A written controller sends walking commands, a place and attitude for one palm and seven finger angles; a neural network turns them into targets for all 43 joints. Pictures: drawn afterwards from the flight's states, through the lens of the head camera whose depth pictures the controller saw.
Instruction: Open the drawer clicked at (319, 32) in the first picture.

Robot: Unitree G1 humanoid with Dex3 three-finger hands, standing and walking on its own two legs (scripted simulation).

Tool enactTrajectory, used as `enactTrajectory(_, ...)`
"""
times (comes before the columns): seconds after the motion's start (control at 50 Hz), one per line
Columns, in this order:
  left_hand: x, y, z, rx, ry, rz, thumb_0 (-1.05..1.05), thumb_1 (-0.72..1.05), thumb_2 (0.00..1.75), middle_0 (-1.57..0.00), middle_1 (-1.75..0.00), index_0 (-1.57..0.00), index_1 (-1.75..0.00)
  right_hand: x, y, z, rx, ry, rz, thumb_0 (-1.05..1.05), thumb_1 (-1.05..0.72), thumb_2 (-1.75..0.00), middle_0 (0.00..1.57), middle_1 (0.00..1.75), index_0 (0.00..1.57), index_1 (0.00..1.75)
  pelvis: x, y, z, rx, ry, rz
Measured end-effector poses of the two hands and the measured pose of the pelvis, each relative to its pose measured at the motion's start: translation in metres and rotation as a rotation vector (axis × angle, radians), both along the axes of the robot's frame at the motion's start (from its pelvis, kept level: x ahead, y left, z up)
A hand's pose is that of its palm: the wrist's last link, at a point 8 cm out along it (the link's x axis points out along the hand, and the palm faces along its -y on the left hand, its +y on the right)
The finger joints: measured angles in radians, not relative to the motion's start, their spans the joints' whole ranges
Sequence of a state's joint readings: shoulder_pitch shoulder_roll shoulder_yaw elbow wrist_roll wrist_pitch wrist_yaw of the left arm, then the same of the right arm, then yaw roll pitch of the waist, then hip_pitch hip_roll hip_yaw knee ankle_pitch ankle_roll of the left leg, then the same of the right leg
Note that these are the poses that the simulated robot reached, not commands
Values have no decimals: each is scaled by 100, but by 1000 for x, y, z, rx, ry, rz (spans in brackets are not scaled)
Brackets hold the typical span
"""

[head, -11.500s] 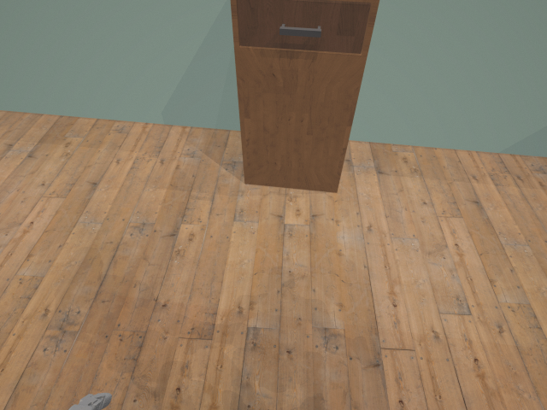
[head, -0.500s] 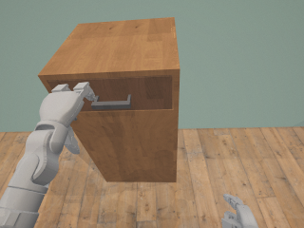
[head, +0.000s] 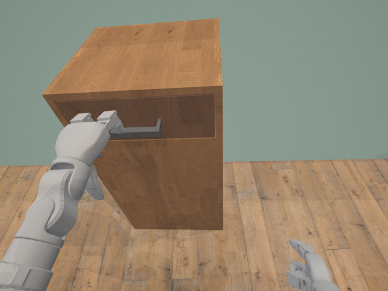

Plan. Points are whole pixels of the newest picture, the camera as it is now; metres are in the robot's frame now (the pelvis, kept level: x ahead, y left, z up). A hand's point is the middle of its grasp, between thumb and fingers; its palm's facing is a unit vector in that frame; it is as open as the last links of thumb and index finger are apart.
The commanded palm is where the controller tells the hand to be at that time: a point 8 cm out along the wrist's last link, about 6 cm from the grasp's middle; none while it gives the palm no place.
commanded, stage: move the hooked fingers above the handle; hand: left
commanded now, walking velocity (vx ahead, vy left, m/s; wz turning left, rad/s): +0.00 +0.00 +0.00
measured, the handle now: (137, 127) +0.51 +0.25 +0.03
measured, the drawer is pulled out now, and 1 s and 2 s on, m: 0.00 0.00 0.00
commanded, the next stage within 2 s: none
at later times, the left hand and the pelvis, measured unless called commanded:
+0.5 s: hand (110, 142) +0.38 +0.25 +0.10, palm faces +0.02 -0.05 -1.00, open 13.8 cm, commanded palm +0.36 +0.25 +0.17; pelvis +0.01 +0.00 +0.00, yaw +0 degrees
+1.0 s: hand (121, 132) +0.43 +0.25 +0.09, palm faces -0.01 -0.04 -1.00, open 13.8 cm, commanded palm +0.42 +0.26 +0.15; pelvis +0.03 +0.01 -0.01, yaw -1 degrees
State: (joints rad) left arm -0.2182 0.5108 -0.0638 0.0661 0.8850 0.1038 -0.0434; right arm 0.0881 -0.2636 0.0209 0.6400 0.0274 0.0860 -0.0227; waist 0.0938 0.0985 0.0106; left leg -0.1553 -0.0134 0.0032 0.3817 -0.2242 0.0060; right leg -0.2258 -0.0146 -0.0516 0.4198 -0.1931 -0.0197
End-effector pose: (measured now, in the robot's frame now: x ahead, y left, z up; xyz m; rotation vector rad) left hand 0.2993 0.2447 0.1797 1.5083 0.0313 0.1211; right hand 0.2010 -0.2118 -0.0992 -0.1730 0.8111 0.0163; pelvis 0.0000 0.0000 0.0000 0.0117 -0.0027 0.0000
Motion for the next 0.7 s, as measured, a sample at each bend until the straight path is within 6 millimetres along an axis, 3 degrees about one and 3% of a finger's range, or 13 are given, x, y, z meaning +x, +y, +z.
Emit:
enactTrajectory(0.14, 17, 4, -4, 5, 13, 0, 0, -49, 30, -32, -120, -33, -120, -3, -11, -1, -27, 14, -19, 1, -91, -89, 20, 30, 20, 30, 3, -5, -1, -2, 16, 7)
enactTrajectory(0.38, 44, 9, -15, 2, 34, -14, 0, -49, 30, -32, -120, -32, -120, -31, -28, -16, -61, 126, -90, 1, -91, -89, 20, 30, 20, 30, 11, -1, -3, -2, 55, -2)
enactTrajectory(0.7, 89, -4, -25, 13, 18, -50, 0, -49, 30, -32, -120, -32, -120, -46, -16, -26, -39, 194, -134, 1, -91, -89, 20, 30, 20, 30, 20, 11, -5, -3, 99, -14)
